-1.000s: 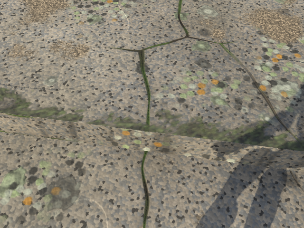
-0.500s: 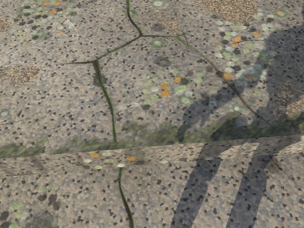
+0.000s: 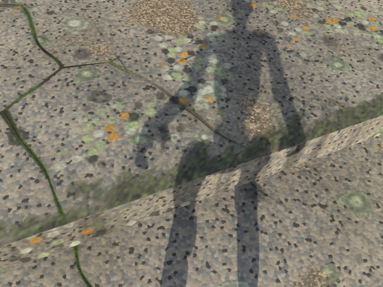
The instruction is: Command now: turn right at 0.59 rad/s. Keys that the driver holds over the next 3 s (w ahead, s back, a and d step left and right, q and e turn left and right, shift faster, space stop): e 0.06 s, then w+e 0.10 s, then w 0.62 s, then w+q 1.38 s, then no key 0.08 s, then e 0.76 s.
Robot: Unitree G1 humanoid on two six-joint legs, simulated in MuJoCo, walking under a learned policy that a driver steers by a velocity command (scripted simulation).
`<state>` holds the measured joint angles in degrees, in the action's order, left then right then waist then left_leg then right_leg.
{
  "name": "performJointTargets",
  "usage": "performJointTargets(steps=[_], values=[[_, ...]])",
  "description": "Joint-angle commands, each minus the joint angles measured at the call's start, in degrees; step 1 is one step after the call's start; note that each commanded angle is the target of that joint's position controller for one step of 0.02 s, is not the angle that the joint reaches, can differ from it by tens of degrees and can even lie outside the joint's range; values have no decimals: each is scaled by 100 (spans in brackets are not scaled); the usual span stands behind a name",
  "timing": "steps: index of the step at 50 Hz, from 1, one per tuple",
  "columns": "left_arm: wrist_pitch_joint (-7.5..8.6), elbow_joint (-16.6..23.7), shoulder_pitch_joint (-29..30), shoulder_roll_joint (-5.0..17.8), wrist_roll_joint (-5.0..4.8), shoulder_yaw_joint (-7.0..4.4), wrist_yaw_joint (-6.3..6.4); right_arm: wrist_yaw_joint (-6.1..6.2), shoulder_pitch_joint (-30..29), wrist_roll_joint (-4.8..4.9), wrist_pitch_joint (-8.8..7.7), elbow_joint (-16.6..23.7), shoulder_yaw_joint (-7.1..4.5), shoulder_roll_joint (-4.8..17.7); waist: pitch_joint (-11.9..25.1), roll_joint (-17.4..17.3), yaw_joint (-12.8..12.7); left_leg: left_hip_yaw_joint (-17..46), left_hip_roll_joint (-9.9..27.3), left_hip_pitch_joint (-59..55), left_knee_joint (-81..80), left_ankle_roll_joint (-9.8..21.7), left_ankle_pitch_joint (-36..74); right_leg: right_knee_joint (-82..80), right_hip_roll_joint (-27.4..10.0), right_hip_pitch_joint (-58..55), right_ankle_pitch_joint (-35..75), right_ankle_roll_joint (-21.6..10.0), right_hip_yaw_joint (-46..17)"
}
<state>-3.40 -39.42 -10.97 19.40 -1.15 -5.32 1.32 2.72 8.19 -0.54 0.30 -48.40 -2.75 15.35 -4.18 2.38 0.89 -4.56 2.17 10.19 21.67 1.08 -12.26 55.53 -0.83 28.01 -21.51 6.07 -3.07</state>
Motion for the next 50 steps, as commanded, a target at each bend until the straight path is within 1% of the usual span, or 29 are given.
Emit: performJointTargets(steps=[1,3,6,7,8,9,10,11,12,13,14,15,16,19,23,27,31,33,34,35,36,37,38,39,40,42,44,46,50], values=[[91,685,441,301,16,-4,-74,-17,-44,18,-11,309,-339,1323,610,-1178,213,758,1483,-895,-506,1172,2228,-688,-187,142,8,-38,283],[52,721,394,343,15,-16,-123,-84,-96,50,-8,333,-375,1388,612,-1211,182,579,1511,-720,-426,1125,2290,-1106,-150,-268,47,-149,482],[-8,798,392,356,-16,-30,-214,-187,-4,200,-48,316,-445,1514,593,-1172,158,614,1663,-490,-532,975,418,-1837,-126,-759,105,-475,651],[-4,743,225,350,-23,-47,-246,-210,-93,255,-68,320,-446,1505,550,-1129,6,546,1639,-256,-445,858,-173,-2298,-77,-1129,334,-634,747],[13,584,-116,383,-32,-90,-255,-225,-133,283,-86,307,-417,1379,567,-1027,-170,368,1516,115,-146,696,-629,-2727,60,-1730,502,-802,856],[45,320,-716,530,-73,-190,-214,-264,25,225,-108,239,-317,1031,753,-576,-348,37,1229,769,663,472,-1082,-3003,160,-2762,393,-1010,708],[100,188,-1405,979,-89,-333,-129,-340,-119,26,-149,369,-139,517,883,859,-580,-543,646,2117,2768,9,-1971,-3508,-977,-3783,404,-1444,-996],[319,384,-1379,1492,37,-353,-182,-356,-511,22,-278,806,-145,547,798,1455,-579,36,-191,3840,4014,-181,-2587,-4187,-2193,-3791,-567,-2560,-3616],[513,380,-1259,958,81,-212,-230,-387,-820,175,-387,822,-261,1013,595,716,-692,659,181,4013,4463,-92,-2180,-4503,-2168,-3511,-998,-2581,-3440],[622,344,-1006,706,90,-110,-216,-434,-720,269,-447,786,-310,1147,260,774,-477,717,366,3971,4306,38,-1504,-4572,-1923,-3231,-1029,-2309,-2850],[678,384,-744,552,70,-54,-195,-430,-502,210,-476,581,-328,1146,122,572,-325,719,495,3775,4118,45,-972,-4570,-1604,-3058,-648,-2068,-2312],[683,400,-557,499,55,-15,-164,-422,-433,108,-501,505,-336,1158,46,564,-241,717,533,3624,3820,-12,-524,-4629,-1404,-2955,-27,-1926,-1909],[702,428,-516,500,99,10,-126,-441,-368,79,-515,430,-332,1110,67,583,-184,673,533,3366,3700,-59,-126,-4703,-1250,-2823,610,-1836,-1575],[756,345,-728,555,114,-14,-72,-468,-375,70,-535,374,-273,897,197,306,-203,547,413,3283,3142,-233,689,-4753,-1085,-2939,1915,-1788,-970],[757,147,-990,609,102,-27,-53,-486,-818,107,-535,546,-161,648,15,316,-388,488,273,3076,1929,-362,1411,-4861,-959,-2785,1924,-1697,-553],[750,-106,-1297,651,58,-52,-53,-574,-1329,150,-598,776,-65,555,-291,262,-567,397,154,2964,1167,-245,1623,-4884,-1108,-2826,1940,-1733,-455],[696,-264,-1325,724,-2,-100,-28,-653,-1306,157,-705,874,-62,688,-270,324,-392,382,32,2634,725,60,1183,-4520,-1342,-3274,2882,-1611,-443],[653,-265,-1206,859,40,-140,-9,-595,-755,142,-698,775,-157,910,250,512,-71,125,-303,1728,755,287,797,-3739,-1262,-3463,4972,-1479,-344],[609,-280,-1148,816,58,-111,1,-531,24,138,-681,575,-264,1094,785,474,344,-39,-486,667,632,475,896,-2766,-1034,-3325,5834,-1345,-150],[610,-220,-1192,652,111,-23,13,-463,917,102,-656,403,-339,1312,1515,354,717,410,-20,-983,863,755,1047,-1505,-828,-2427,5175,-1165,-82],[692,-74,-1861,32,105,154,-52,-422,1723,-25,-616,263,-488,1876,2516,-1122,517,3132,1594,-3258,693,1722,-176,946,65,-133,2333,-705,105],[814,-148,-1610,92,11,189,-54,-475,1805,66,-659,146,-365,1431,2791,-1538,635,4788,1959,-3451,-384,1871,-993,1835,583,637,-1113,-696,-690],[886,7,-1071,491,-180,80,-107,-456,1333,135,-658,185,-277,1196,1760,-1253,575,4040,1801,-2730,-600,1568,-1557,2164,187,1246,-898,-777,-731],[933,89,-731,546,-188,105,-118,-427,881,120,-628,299,-238,1041,1144,-840,427,3298,1615,-1885,-723,1374,-1272,1912,-162,1252,-418,-849,-451],[959,152,-456,504,-56,102,-109,-418,569,86,-618,346,-193,926,680,-471,257,2855,1417,-1037,-883,1313,-661,1498,-404,1121,-36,-850,-251],[893,115,-598,363,72,82,-94,-423,346,7,-636,407,-136,801,516,-562,-67,2407,1114,-178,-1162,1312,271,1125,-599,501,342,-791,-243],[825,116,-729,167,132,127,-81,-401,334,71,-677,380,-161,895,451,-625,-214,2015,1023,200,-1350,1454,890,733,-637,371,419,-620,-134],[802,290,-385,99,206,167,-46,-338,387,107,-696,351,-189,994,289,-589,-194,1704,916,408,-1453,1477,1292,136,-618,513,857,-426,-44],[886,548,561,-100,170,260,-49,-237,649,172,-633,341,-232,1092,170,-539,90,1186,443,620,-1291,1126,1492,-1685,-240,-7,2262,-254,137]])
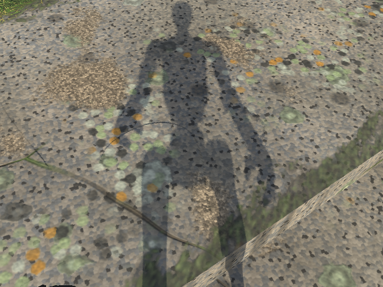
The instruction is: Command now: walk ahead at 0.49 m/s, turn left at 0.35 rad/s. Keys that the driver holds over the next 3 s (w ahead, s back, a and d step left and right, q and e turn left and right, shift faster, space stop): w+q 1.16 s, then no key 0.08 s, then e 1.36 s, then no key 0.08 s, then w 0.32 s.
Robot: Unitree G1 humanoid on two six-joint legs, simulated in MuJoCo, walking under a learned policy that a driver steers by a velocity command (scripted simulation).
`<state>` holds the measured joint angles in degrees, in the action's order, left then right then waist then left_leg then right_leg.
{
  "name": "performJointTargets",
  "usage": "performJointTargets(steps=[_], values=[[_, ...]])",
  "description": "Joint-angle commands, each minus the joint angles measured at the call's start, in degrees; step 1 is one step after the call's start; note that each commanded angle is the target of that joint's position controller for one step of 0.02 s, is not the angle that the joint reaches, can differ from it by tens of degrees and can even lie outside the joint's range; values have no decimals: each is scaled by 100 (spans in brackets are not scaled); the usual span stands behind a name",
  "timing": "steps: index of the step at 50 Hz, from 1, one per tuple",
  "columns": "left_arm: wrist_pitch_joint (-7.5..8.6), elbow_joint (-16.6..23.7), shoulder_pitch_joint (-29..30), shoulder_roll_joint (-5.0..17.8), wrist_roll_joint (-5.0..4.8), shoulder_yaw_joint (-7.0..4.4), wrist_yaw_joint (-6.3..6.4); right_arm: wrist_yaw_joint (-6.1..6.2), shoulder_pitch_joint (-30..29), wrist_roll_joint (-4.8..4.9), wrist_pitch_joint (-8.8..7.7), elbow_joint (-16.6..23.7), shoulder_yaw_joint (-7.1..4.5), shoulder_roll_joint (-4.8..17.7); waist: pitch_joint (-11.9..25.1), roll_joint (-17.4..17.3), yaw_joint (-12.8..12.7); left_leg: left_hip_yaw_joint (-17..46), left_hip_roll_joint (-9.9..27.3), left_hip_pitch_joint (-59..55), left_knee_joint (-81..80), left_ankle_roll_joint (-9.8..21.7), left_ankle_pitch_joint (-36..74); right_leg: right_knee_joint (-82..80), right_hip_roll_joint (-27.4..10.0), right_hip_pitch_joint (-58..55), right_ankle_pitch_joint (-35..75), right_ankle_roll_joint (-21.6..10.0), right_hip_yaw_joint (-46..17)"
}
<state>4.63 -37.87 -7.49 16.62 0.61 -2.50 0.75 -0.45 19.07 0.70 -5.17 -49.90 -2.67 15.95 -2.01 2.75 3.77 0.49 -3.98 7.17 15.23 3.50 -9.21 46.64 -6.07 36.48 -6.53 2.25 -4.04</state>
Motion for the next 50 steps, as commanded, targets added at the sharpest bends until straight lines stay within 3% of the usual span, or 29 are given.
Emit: performJointTargets(steps=[1,6,8,9,10,11,13,15,18,20,25,29,30,31,32,33,34,35,36,37,38,39,40,41,43,44,46,48,50], values=[[95,444,387,187,-38,-21,-2,93,-285,63,-57,466,-257,1072,5,-619,-119,725,1073,808,-528,845,1177,-1069,384,-950,924,164,244],[150,532,322,609,-132,-188,-41,157,-265,111,84,601,-284,1014,356,-884,-334,1490,1425,169,451,508,926,-1855,456,-1545,499,-85,-26],[158,271,-727,842,-61,-336,13,136,-320,54,117,690,-153,607,889,-755,-879,1251,859,678,1894,188,849,-2234,259,-3159,368,-373,37],[120,215,-1516,1229,71,-411,76,145,-163,-118,146,913,35,35,1833,424,-1040,719,342,1683,3934,-165,-991,-2085,-1047,-4771,1164,-674,-1279],[45,98,-1607,1443,129,-436,9,133,684,98,94,1023,73,18,2265,2034,-551,501,-6,3334,5397,-339,-2871,-2591,-2042,-5626,298,-1580,-3555],[32,176,-1424,904,84,-344,-29,152,588,197,154,837,-77,660,1745,983,-712,741,430,3846,6266,-416,-2428,-2790,-1790,-5151,-1371,-1542,-3507],[11,142,-892,491,30,-179,-27,148,-326,115,230,1052,-135,725,685,159,-695,489,786,3909,6387,-480,-1491,-3114,-1253,-3787,-1522,-1289,-2034],[8,8,-676,346,111,-123,-2,100,-332,91,319,1131,-119,466,263,466,-466,422,964,3680,6688,-593,-1126,-3410,-956,-2960,-931,-1298,-1278],[43,-222,-939,382,98,-172,25,93,-236,92,469,1221,-62,82,307,571,-447,109,762,4092,8378,-764,-1366,-3472,-1136,-2890,161,-1547,-669],[-18,-461,-1331,299,-24,-143,58,185,-488,186,599,1426,-21,-28,90,350,-502,302,802,5412,9987,-722,-1922,-3569,-1403,-3332,-742,-1580,-685],[-244,-1117,-2245,-7,14,21,183,129,-1693,191,565,2179,382,-691,-631,-104,-641,778,735,8673,12044,-399,-2319,-3515,-1860,-4579,-1211,-1210,-368],[-288,-1116,-1638,235,114,90,269,-53,-2496,-30,449,2955,601,-720,-645,-182,-348,-257,902,6746,9372,-493,-800,-4086,-863,-2097,-971,-898,1115],[-284,-1133,-1601,667,72,2,306,-148,-2434,-59,435,3145,723,-891,-209,186,-194,-483,1118,5218,8368,-344,-709,-4869,-966,-1560,-419,-1068,1256],[-293,-1213,-1710,790,-117,-54,321,-169,-2514,-26,407,3194,677,-839,-19,389,-216,-510,1124,4672,7873,-204,-898,-5056,-1020,-2055,444,-1058,1387],[-307,-1220,-1505,879,-203,-69,281,-177,-2243,-20,407,2980,591,-609,257,241,-53,-1081,779,3689,7022,95,-1303,-4753,-906,-2373,2631,-1045,1857],[-282,-1250,-1792,1128,-213,-106,260,-162,-2097,-47,357,2845,411,-279,670,522,26,-1580,245,2945,6835,281,-1608,-3922,-958,-2883,6471,-1200,1897],[-309,-1228,-1764,1540,-190,-188,269,-182,-1580,15,332,2801,239,13,1285,1246,424,-1544,-69,2362,6268,457,-1913,-2959,-1199,-3662,9344,-1211,1771],[-382,-1139,-1552,1590,-182,-212,226,-237,-638,55,353,2586,10,548,1822,1518,882,-1044,-322,1727,4993,742,-1681,-1657,-1164,-4378,10096,-1005,1651],[-327,-905,-1546,1391,-163,-211,254,-282,92,49,395,2334,-221,1104,2154,1057,1035,773,-58,259,3917,1004,-1151,131,-1034,-3321,7488,-709,1137],[-118,-425,-1771,319,119,19,7,-192,157,38,468,2042,-360,1869,2691,-2412,102,4623,1215,-1075,1805,1742,-1384,2307,591,-1010,-674,-207,514],[156,-614,-1724,484,17,-119,-289,-55,432,-182,457,1983,-245,1407,3445,-1766,220,6399,1876,-1424,418,1711,-2382,4188,864,-221,-1031,-348,-981],[178,-509,-1178,480,-175,-221,-400,-69,694,-95,376,1611,-130,937,2305,-1145,290,6332,1888,-744,30,1484,-3088,5350,979,621,-1026,-420,-663],[248,-207,-515,161,-160,-82,-347,-172,480,-18,239,1328,-35,622,757,-566,102,5397,1561,397,308,1218,-2979,5610,778,1316,-1135,-622,-416],[264,33,-69,-101,-36,30,-242,-231,107,-64,160,1157,5,342,163,-202,-209,4296,1367,1407,713,986,-2343,5652,533,1333,-976,-767,-342],[148,188,-547,-278,-29,150,-200,-232,-217,-160,87,893,147,-313,131,-665,-739,2920,777,2013,781,798,-1620,6314,384,1060,-756,-962,-266],[131,308,-695,-501,13,292,-216,-257,-244,-54,90,777,144,-310,153,-575,-928,2275,626,1931,898,692,-1071,6079,312,1291,-445,-992,-241],[110,351,-631,-273,26,333,-184,-228,-493,19,70,882,106,-130,-1,-208,-1037,1754,486,2129,615,815,-476,4782,145,1410,-127,-874,-30],[145,517,-6,3,217,286,-120,-156,-325,-16,3,895,101,-3,122,-109,-844,1517,317,2292,147,782,222,3179,180,912,516,-699,376],[150,750,742,23,223,277,-60,-20,224,9,20,730,39,242,278,-490,-413,1584,478,1714,-163,707,953,1850,319,821,1063,-464,601]])
Over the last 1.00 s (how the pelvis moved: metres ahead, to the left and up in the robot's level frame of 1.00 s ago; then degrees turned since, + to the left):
0.38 -0.09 0.00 -8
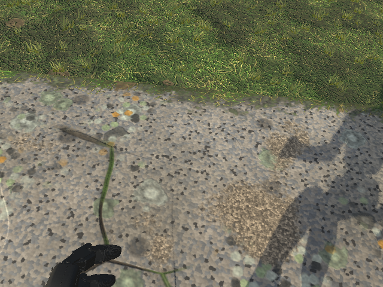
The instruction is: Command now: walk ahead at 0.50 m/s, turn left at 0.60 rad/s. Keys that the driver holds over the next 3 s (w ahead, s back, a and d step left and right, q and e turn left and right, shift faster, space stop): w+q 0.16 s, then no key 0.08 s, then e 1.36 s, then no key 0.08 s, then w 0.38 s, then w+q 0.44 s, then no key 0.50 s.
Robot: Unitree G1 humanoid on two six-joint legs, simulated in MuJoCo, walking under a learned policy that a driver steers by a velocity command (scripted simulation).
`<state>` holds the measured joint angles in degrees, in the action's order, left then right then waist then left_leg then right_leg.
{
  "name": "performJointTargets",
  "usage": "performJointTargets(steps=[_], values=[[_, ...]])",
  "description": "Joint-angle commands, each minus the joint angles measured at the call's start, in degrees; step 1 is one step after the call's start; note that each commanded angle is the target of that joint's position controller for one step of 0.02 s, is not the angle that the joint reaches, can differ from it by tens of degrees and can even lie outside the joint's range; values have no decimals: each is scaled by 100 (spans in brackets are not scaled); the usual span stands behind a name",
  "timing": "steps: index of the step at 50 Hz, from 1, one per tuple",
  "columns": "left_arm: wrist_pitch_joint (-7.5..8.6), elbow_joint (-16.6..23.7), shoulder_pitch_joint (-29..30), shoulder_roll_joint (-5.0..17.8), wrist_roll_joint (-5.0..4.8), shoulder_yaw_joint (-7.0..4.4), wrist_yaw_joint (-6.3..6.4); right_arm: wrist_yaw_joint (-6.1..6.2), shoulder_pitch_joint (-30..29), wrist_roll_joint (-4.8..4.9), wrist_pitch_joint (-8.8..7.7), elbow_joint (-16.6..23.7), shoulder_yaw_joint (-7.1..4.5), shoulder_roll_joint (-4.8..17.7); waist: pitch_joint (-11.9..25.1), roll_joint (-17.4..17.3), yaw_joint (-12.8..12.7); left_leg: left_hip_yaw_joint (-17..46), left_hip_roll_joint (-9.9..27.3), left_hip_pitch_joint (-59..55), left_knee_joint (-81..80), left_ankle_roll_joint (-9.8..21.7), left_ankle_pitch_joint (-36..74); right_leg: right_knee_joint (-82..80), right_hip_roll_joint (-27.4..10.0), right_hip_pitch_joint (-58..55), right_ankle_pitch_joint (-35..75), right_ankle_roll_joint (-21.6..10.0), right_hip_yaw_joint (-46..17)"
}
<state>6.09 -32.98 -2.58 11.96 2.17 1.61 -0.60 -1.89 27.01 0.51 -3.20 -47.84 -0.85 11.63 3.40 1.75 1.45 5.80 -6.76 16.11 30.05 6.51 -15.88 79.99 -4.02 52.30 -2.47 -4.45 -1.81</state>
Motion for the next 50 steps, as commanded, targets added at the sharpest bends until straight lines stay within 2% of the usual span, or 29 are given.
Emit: performJointTargets(steps=[1,4,5,8,11,13,14,15,16,17,18,19,20,23,25,28,30,32,35,37,38,39,40,41,42,43,44,47,50], values=[[24,326,556,393,9,-112,85,196,-232,57,-172,451,-160,715,-188,-487,30,1076,806,373,-1691,325,1740,-2173,173,-770,869,288,359],[53,448,1283,395,-258,-158,-16,302,353,56,-139,352,-189,782,-279,-739,435,1472,1099,-904,-1848,293,1569,-3883,417,-586,948,456,261],[68,471,1454,423,-302,-190,-62,313,433,81,-111,326,-197,783,-319,-829,510,1618,1197,-1264,-1803,326,1467,-4262,461,-541,853,458,186],[151,544,1731,537,-305,-280,-186,327,506,136,-6,203,-213,792,-446,-897,575,1954,1393,-1906,-1537,332,1595,-5105,583,-766,707,363,16],[206,391,1391,639,-239,-386,-218,413,328,55,178,160,-277,864,-396,-1038,375,1651,1235,-1872,-856,68,3461,-5641,802,-2044,744,230,117],[246,81,360,841,-168,-509,-138,426,5,26,193,294,-290,896,199,-1044,-102,1382,975,-1913,316,-231,5081,-6040,827,-3406,1225,46,308],[254,-146,-569,959,-90,-529,-95,375,-306,-64,143,483,-258,858,890,-1030,-471,1417,917,-1338,1244,-333,4650,-5755,237,-4879,1879,-266,-119],[236,-293,-1353,1299,55,-551,-41,341,-135,-259,65,642,-146,488,1741,198,-498,1144,360,71,2914,-523,1380,-4789,-961,-6856,4682,-774,-1181],[162,-602,-1775,1066,7,-533,-69,284,1206,-75,40,265,-56,333,2611,1881,-190,865,-266,1458,4791,-990,-2332,-4895,-2351,-8269,5362,-2094,-3370],[68,-456,-1447,758,-130,-499,-58,268,1191,-6,48,152,-160,916,2406,932,-220,1068,160,1603,5299,-960,-1847,-5394,-2081,-7520,3863,-1901,-3596],[23,-277,-827,553,-173,-434,-8,266,144,-7,62,414,-238,1184,1471,314,-288,714,431,1759,5270,-1001,-1480,-5547,-1665,-6593,3371,-1564,-2709],[0,-290,-529,543,-182,-365,-18,288,-526,-113,37,610,-244,1198,780,-239,-210,405,618,1850,4923,-1031,-1238,-5795,-1261,-5638,3450,-1367,-2173],[-14,-325,-496,651,-210,-381,-19,313,-874,-203,19,807,-278,1176,446,-374,-145,267,722,1852,4582,-1043,-1019,-5939,-973,-5084,3477,-1288,-1927],[-123,-447,-642,1015,-146,-516,5,400,-850,-160,25,1007,-189,701,246,78,69,-7,736,1487,3865,-1111,-871,-6241,-580,-4197,3495,-1227,-1543],[-202,-468,-705,1175,-163,-585,30,492,-951,-156,81,1092,-185,624,371,161,115,-104,686,1371,3220,-1202,-808,-6207,-482,-3905,3522,-1207,-1472],[-405,-407,-801,1349,-259,-681,103,558,-1256,-137,218,1187,-232,720,588,200,87,-62,602,1159,2645,-1256,-234,-6178,-360,-3633,2009,-1028,-1652],[-516,-346,-844,1343,-318,-703,144,556,-1632,-127,271,1312,-250,753,415,321,-19,-11,537,1097,2174,-1230,60,-6283,-254,-3391,520,-892,-1882],[-593,-324,-952,1293,-313,-717,186,536,-1976,-89,250,1441,-259,772,232,509,-136,58,470,1032,1676,-1189,102,-6326,-210,-3354,-422,-841,-2151],[-691,-278,-1102,1273,-263,-755,220,456,-2163,-31,118,1500,-301,839,221,720,-245,108,359,741,752,-1084,-56,-6078,-262,-3713,-339,-764,-2553],[-747,-208,-1013,1243,-343,-761,230,386,-1877,11,16,1410,-362,880,257,829,-52,28,390,125,-504,-916,487,-5743,-152,-3856,-29,-579,-2681],[-757,-192,-1118,1090,-383,-726,238,375,-1780,-12,-15,1378,-424,1036,307,697,-67,138,765,-465,-993,-747,969,-5454,65,-3607,-422,-348,-2540],[-769,-183,-1444,781,-306,-639,221,409,-1764,-126,10,1467,-485,1328,591,-231,-261,1053,1971,-1259,-949,-243,1737,-4410,503,-2971,-2255,-38,-1930],[-719,13,-1409,869,-342,-680,226,383,-1802,-365,92,1426,-552,1563,281,-1753,-375,2218,2895,-1230,-1041,679,3071,-3349,1265,-1757,-3543,316,-801],[-675,-82,-1488,1338,-213,-813,208,366,-1798,-331,82,1449,-528,1310,299,-1444,-287,2338,3127,-1022,-1053,1008,3277,-2054,878,-1583,-3436,622,-715],[-714,-222,-1537,1527,-277,-903,197,377,-2006,-272,80,1509,-443,1024,242,-1026,-343,1763,2773,-875,-966,828,3077,-1497,787,-1620,-3057,756,-683],[-810,-353,-1620,1458,-296,-921,225,373,-2211,-206,92,1551,-411,918,157,-792,-428,1247,2399,-763,-905,578,2777,-1156,723,-1623,-2732,873,-607],[-889,-364,-1605,1379,-291,-909,247,375,-2307,-127,104,1569,-389,870,76,-824,-408,952,2246,-675,-906,502,2691,-796,691,-1547,-2451,970,-539],[-924,-138,-1205,1012,-352,-777,212,415,-2144,-174,187,1507,-380,926,-85,-1005,-228,314,1959,-621,-1080,559,2461,-953,574,-1473,-1928,1124,-164],[-882,100,-769,851,-323,-679,154,469,-1850,-184,265,1408,-446,1095,75,-1119,13,184,2121,-1081,-1030,689,2486,-1905,326,-1567,-1853,1196,-41]])
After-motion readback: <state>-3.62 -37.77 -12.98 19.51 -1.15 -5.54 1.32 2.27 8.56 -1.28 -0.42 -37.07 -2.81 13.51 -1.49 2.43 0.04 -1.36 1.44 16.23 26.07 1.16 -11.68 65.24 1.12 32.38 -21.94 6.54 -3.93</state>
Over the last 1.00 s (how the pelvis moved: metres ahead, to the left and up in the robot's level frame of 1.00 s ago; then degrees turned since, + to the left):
0.47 0.17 0.16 35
